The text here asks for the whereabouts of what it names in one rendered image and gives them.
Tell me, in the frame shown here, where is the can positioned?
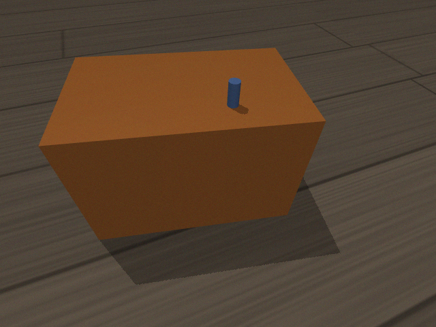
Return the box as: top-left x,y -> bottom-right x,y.
227,78 -> 241,108

